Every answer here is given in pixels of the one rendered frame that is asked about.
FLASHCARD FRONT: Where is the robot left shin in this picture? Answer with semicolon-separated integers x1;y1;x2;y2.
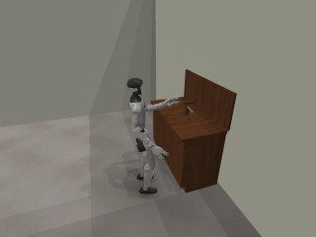
141;158;147;177

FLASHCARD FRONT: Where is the right robot forearm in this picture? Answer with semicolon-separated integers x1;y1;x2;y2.
133;128;156;150

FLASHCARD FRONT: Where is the right robot hand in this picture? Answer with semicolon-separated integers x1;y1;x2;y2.
152;145;169;160

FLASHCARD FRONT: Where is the robot right thigh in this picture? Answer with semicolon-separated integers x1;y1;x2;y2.
136;139;155;171

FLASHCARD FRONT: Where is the robot right upper arm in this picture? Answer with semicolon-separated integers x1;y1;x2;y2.
131;104;142;133

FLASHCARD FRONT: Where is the counter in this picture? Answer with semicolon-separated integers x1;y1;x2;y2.
150;69;237;193

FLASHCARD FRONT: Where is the left robot forearm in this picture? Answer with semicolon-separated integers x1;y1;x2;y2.
145;102;165;112

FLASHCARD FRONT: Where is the left robot hand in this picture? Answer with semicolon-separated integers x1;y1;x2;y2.
163;97;180;107

